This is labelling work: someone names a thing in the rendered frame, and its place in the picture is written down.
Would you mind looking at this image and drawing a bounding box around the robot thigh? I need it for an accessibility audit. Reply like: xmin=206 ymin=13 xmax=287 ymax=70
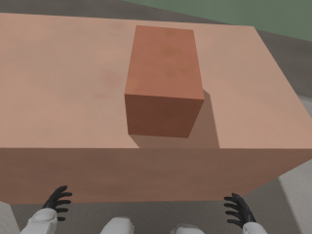
xmin=100 ymin=216 xmax=135 ymax=234
xmin=170 ymin=223 xmax=205 ymax=234

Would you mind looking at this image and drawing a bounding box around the robot left hand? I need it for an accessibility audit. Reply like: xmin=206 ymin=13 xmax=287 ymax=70
xmin=42 ymin=185 xmax=72 ymax=221

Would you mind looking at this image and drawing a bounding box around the left robot thigh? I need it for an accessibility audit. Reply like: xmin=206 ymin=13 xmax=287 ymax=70
xmin=100 ymin=216 xmax=135 ymax=234

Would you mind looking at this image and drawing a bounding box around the robot right hand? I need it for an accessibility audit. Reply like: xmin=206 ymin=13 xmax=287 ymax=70
xmin=223 ymin=193 xmax=256 ymax=229

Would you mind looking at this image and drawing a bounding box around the robot right forearm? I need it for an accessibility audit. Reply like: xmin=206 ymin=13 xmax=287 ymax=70
xmin=243 ymin=221 xmax=267 ymax=234

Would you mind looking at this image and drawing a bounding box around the robot left forearm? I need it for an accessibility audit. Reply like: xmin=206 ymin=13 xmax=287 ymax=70
xmin=20 ymin=208 xmax=58 ymax=234

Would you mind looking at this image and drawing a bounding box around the carton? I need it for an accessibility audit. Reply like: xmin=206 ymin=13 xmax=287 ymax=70
xmin=124 ymin=25 xmax=205 ymax=138

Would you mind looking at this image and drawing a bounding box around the pedestal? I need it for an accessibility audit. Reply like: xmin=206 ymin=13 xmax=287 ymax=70
xmin=0 ymin=13 xmax=312 ymax=205

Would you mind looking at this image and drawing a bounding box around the right robot thigh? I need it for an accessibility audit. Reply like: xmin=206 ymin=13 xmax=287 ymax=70
xmin=170 ymin=223 xmax=205 ymax=234

